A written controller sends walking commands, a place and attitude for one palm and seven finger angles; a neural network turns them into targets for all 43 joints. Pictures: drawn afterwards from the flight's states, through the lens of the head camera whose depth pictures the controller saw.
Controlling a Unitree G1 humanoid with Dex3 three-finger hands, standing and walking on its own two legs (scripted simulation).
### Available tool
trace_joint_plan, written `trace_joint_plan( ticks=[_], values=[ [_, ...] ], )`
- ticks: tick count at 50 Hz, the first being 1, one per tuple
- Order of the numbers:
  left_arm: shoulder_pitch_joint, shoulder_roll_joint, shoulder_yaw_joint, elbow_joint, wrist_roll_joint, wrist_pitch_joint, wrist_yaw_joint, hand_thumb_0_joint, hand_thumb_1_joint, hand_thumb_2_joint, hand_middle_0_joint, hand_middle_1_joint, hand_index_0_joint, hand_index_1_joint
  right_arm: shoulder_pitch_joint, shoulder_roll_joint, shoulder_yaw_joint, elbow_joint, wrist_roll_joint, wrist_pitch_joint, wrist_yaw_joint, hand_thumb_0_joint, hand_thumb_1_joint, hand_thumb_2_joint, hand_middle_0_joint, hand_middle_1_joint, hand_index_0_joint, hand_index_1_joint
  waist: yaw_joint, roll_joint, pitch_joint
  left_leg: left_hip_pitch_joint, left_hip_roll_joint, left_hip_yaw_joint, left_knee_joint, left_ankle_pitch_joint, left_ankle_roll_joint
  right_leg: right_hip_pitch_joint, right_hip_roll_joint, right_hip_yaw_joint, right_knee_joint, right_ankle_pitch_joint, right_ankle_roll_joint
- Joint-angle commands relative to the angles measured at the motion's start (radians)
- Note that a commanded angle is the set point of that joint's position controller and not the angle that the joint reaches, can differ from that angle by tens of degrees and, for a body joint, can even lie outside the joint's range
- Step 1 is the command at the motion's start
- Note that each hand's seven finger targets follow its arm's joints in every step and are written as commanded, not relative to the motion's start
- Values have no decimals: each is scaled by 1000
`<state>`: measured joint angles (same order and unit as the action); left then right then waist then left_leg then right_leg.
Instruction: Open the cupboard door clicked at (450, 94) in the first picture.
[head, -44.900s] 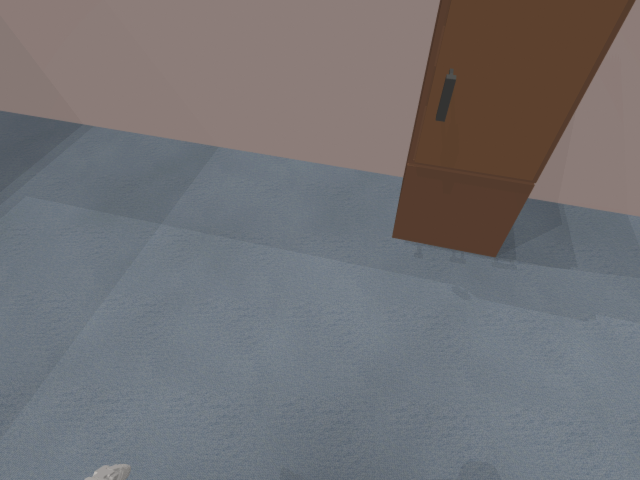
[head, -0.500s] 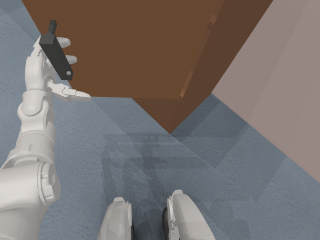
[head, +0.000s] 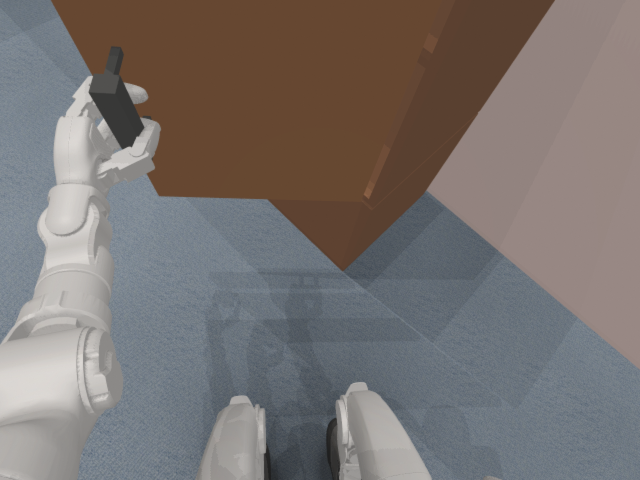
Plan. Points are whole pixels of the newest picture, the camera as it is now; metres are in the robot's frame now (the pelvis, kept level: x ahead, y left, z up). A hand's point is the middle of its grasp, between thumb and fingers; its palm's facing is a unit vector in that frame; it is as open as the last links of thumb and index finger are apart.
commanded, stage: close the thumb around the handle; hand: left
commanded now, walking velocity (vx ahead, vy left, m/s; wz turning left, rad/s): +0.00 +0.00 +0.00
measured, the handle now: (129, 109) +0.56 +0.21 +0.04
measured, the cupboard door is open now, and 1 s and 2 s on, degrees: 46 79 91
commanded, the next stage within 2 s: pull the door open along its arc in 0.14 s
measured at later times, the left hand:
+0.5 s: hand (141, 157) +0.49 +0.19 +0.04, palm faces +0.01 -1.00 +0.00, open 6.1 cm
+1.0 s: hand (206, 290) +0.32 +0.10 +0.04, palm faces +0.34 -0.94 +0.04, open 6.7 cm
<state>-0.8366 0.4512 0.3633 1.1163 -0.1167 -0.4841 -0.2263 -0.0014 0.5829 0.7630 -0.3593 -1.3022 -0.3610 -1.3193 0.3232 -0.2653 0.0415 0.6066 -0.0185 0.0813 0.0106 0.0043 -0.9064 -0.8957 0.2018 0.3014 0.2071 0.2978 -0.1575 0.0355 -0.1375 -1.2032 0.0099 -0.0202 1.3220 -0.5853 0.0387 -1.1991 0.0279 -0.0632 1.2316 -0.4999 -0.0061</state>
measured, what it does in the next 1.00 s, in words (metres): stands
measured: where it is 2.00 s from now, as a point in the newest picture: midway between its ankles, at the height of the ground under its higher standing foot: outside the picture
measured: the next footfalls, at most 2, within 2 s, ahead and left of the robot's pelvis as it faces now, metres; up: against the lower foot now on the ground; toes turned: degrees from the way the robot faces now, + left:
none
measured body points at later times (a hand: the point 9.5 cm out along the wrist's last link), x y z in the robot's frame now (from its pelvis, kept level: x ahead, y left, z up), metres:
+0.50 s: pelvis +0.00 +0.00 +0.00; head +0.15 +0.03 +0.43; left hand +0.48 +0.24 +0.04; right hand +0.03 -0.26 -0.11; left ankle +0.01 +0.09 -0.62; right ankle +0.04 -0.12 -0.62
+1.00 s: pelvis +0.02 -0.02 +0.02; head +0.10 -0.01 +0.46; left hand +0.30 +0.15 +0.04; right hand +0.22 -0.22 -0.08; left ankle +0.01 +0.09 -0.62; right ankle +0.04 -0.12 -0.62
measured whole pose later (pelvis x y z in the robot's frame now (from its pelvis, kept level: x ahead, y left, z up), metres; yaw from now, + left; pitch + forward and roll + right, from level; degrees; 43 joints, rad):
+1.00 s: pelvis +0.02 -0.02 +0.02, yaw +1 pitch +20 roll -1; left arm 0.03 -0.03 -0.05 0.30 0.03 -0.50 0.37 0.01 0.59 0.70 -0.34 -1.29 -0.34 -1.31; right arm 0.14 -0.17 0.01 0.50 -0.06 0.06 0.05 0.01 -0.91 -0.90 0.20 0.30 0.20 0.30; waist -0.01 0.00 -0.18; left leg -0.99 -0.01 0.00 1.23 -0.59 0.02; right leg -1.02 0.01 -0.04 1.21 -0.54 -0.02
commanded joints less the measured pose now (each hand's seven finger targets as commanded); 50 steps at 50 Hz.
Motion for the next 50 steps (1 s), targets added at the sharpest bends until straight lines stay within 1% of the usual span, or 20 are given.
trace_joint_plan(
  ticks=[1,5,6,12,14,20,22,24,26,29,32,33,34,37,39,40,42,45,49,50],
  values=[
    [-440,202,4,-199,2,-79,-2,0,900,900,-400,-1350,-400,-1350,163,-185,-70,-39,0,-20,-13,0,-900,-900,200,300,200,300,-36,112,-515,382,5,-66,-152,418,-19,221,13,26,-120,281,-21],
    [-455,226,20,-181,6,-76,-1,0,900,900,-400,-1350,-400,-1350,172,-187,-67,-38,-4,-21,-15,0,-900,-900,200,300,200,300,-42,97,-511,365,4,-68,-149,408,-15,225,15,25,-118,274,-23],
    [-431,246,39,-174,11,-75,-2,0,900,900,-400,-1350,-400,-1350,167,-189,-68,-40,-2,-19,-16,0,-900,-900,200,300,200,300,-27,106,-525,366,4,-65,-147,418,-18,228,13,27,-114,281,-23],
    [-416,222,26,-158,2,-60,-10,0,900,900,-400,-1350,-400,-1350,167,-187,-66,-48,0,-17,-14,0,-900,-900,200,300,200,300,-30,108,-514,366,6,-66,-146,428,-19,219,14,23,-115,284,-22],
    [-399,241,37,-174,4,-58,-11,0,900,900,-400,-1350,-400,-1350,167,-188,-66,-56,1,-15,-13,0,-900,-900,200,300,200,300,-16,110,-526,358,4,-64,-152,418,-19,240,15,25,-113,280,-24],
    [-242,197,36,-247,-26,-55,-22,0,900,900,-400,-1350,-400,-1350,157,-180,-72,-83,8,-12,-6,0,-900,-900,200,300,200,300,21,83,-562,379,3,-51,-168,466,-20,307,15,24,-115,335,-24],
    [-167,177,23,-294,-31,-51,-22,0,900,900,-400,-1350,-400,-1350,145,-177,-77,-91,15,-9,0,0,-900,-900,200,300,200,300,39,101,-557,413,8,-48,-183,498,-30,306,15,19,-121,345,-24],
    [-75,141,9,-338,-47,-46,-22,0,900,900,-400,-1350,-400,-1350,133,-170,-81,-104,21,-10,4,0,-900,-900,200,300,200,300,49,50,-545,397,4,-36,-194,492,-25,353,17,23,-137,367,-21],
    [32,113,-6,-414,-57,-48,-19,0,900,900,-400,-1350,-400,-1350,118,-164,-84,-120,28,-14,8,0,-900,-900,200,300,200,300,75,64,-547,415,6,-31,-209,528,-29,373,16,23,-139,386,-23],
    [227,36,-46,-533,-80,-42,-9,0,900,900,-400,-1350,-400,-1350,93,-152,-93,-148,37,-20,15,0,-900,-900,200,300,200,300,96,11,-513,405,4,-15,-234,541,-27,430,15,21,-157,418,-20],
    [440,-47,-94,-707,-104,-50,7,0,900,900,-400,-1350,-400,-1350,55,-134,-98,-178,43,-38,25,0,-900,-900,200,300,200,300,127,28,-506,440,6,-9,-251,597,-34,453,12,17,-160,445,-19],
    [493,-79,-8,-764,-159,-48,109,0,900,900,-400,-1350,-400,-1350,29,-114,-96,-190,36,-48,24,0,-900,-900,200,300,200,300,183,4,-466,403,5,-1,-274,581,-43,472,12,3,-162,431,-19],
    [547,-131,-43,-783,-149,-44,182,0,900,900,-400,-1350,-400,-1350,13,-109,-94,-192,30,-56,26,0,-900,-900,200,300,200,300,173,-4,-438,399,6,-2,-279,561,-49,463,13,0,-162,414,-17],
    [662,-189,-76,-867,-82,-59,355,0,900,900,-400,-1350,-400,-1350,-14,-92,-91,-192,6,-64,34,0,-900,-900,200,300,200,300,181,-17,-390,376,3,-1,-277,531,-58,456,5,-3,-147,401,-21],
    [747,-206,-71,-912,-34,-74,455,0,900,900,-400,-1350,-400,-1350,-47,-77,-90,-203,-11,-63,39,0,-900,-900,200,300,200,300,202,-43,-381,340,-8,8,-275,470,-55,488,0,6,-139,395,-25],
    [780,-186,-59,-939,-6,-86,499,0,900,900,-400,-1350,-400,-1350,-59,-75,-87,-210,-18,-61,38,0,-900,-900,200,300,200,300,215,-57,-375,327,-11,0,-275,462,-55,500,0,8,-133,389,-30],
    [826,-264,-148,-968,61,-95,564,0,900,900,-400,-1350,-400,-1350,-88,-54,-84,-212,-29,-57,41,0,-900,-900,200,300,200,300,208,-24,-361,337,-15,5,-267,440,-54,476,-7,14,-128,377,-31],
    [842,-300,-201,-995,116,-99,640,0,900,900,-400,-1350,-400,-1350,-107,-43,-83,-211,-41,-53,35,0,-900,-900,200,300,200,300,197,-77,-346,322,-25,-2,-261,380,-45,487,-5,24,-146,351,-29],
    [892,-389,-294,-1022,145,-86,696,0,900,900,-400,-1350,-400,-1350,-140,-20,-81,-202,-46,-63,27,0,-900,-900,200,300,200,300,191,-69,-355,331,-38,7,-257,351,-42,520,-14,38,-173,362,-27],
    [912,-395,-305,-1028,153,-82,708,0,900,900,-400,-1350,-400,-1350,-139,-19,-82,-204,-46,-67,25,0,-900,-900,200,300,200,300,187,-96,-356,327,-38,4,-254,353,-39,531,-13,42,-180,371,-26]
  ],
)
